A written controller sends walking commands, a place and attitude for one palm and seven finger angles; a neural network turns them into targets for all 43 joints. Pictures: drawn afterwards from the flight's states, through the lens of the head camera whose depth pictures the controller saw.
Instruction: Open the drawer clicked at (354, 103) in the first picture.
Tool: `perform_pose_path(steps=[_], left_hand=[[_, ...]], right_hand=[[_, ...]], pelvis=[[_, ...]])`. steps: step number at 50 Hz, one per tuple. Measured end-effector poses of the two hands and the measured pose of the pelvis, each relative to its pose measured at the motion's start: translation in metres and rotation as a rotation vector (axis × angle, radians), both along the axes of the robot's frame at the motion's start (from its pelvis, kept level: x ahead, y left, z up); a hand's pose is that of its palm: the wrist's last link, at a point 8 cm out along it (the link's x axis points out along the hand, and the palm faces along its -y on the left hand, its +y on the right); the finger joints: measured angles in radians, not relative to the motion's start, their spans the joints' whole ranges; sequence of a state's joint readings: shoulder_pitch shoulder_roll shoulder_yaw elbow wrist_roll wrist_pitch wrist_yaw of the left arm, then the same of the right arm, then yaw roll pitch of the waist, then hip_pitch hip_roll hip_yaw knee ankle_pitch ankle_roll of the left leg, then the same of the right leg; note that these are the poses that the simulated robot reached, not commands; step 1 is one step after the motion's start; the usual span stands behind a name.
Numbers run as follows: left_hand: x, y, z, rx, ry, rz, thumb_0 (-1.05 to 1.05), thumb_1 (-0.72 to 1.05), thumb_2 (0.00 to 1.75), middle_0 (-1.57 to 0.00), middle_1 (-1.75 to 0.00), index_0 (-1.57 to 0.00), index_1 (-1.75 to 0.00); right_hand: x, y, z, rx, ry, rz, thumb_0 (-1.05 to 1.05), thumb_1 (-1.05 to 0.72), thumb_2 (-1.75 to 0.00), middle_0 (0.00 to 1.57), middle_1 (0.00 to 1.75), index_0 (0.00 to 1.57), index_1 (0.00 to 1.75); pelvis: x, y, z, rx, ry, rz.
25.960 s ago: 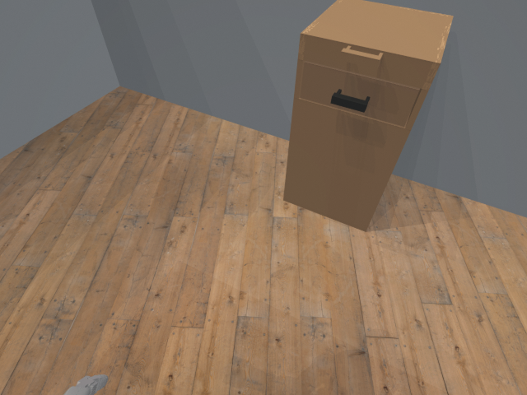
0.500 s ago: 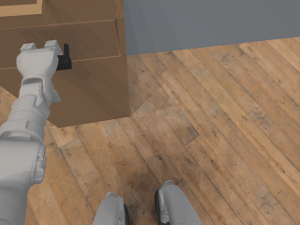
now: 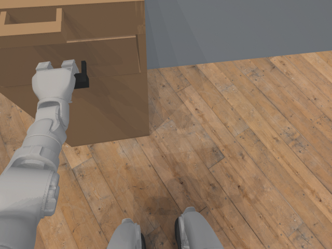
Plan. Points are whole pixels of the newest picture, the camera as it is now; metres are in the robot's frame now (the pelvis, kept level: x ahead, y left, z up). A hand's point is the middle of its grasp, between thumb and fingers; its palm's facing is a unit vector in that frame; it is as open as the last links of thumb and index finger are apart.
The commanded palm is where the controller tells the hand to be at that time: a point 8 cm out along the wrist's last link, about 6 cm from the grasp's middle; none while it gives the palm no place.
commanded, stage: pull the drawer open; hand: left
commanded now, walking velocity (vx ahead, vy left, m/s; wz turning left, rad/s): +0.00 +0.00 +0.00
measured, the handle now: (63, 74) +0.56 +0.22 -0.01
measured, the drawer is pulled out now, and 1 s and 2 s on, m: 0.00 0.10 0.22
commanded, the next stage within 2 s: none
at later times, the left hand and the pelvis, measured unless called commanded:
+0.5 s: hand (65, 110) +0.46 +0.22 -0.03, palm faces -0.06 -0.07 -1.00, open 6.0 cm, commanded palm +0.43 +0.21 +0.02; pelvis +0.01 +0.00 +0.01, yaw -1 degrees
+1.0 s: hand (64, 132) +0.40 +0.21 -0.03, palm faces -0.06 -0.04 -1.00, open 6.0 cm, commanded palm +0.37 +0.20 +0.02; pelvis +0.00 -0.01 +0.02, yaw +1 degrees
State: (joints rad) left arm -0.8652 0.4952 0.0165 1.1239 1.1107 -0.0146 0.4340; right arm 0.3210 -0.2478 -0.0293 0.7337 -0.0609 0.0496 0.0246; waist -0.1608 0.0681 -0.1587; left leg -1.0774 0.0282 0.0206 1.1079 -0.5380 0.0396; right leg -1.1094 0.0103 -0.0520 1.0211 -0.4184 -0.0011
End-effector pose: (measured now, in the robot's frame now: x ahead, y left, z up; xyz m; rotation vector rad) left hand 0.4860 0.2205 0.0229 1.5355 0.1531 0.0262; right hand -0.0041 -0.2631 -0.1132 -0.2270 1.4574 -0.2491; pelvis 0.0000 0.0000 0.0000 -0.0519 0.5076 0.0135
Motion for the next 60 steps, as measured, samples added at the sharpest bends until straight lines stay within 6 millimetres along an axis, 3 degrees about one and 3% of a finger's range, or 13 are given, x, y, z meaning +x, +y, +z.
perform_pose_path(steps=[15, 38, 60], left_hand=[[-0.010, 0.000, -0.001, -0.018, -0.019, -0.012, 0.00, 0.65, 0.75, -0.30, -1.35, -0.39, -1.34], [-0.076, -0.006, -0.002, -0.010, -0.032, -0.015, 0.00, 0.65, 0.77, -0.31, -1.35, -0.39, -1.34], [-0.126, -0.011, -0.001, -0.009, -0.026, 0.003, 0.00, 0.65, 0.76, -0.31, -1.35, -0.40, -1.34]], right_hand=[[-0.005, -0.002, 0.002, 0.002, 0.022, -0.015, 0.00, -0.90, -0.90, 0.20, 0.30, 0.21, 0.30], [0.069, -0.002, 0.003, 0.031, -0.151, 0.058, 0.00, -0.90, -0.90, 0.20, 0.30, 0.21, 0.30], [0.079, -0.006, 0.007, 0.038, -0.222, 0.057, 0.00, -0.90, -0.90, 0.20, 0.30, 0.21, 0.30]], pelvis=[[0.005, 0.001, 0.002, 0.002, -0.006, -0.012], [0.008, -0.003, 0.015, 0.018, -0.079, -0.003], [0.003, -0.012, 0.021, 0.035, -0.130, -0.013]])
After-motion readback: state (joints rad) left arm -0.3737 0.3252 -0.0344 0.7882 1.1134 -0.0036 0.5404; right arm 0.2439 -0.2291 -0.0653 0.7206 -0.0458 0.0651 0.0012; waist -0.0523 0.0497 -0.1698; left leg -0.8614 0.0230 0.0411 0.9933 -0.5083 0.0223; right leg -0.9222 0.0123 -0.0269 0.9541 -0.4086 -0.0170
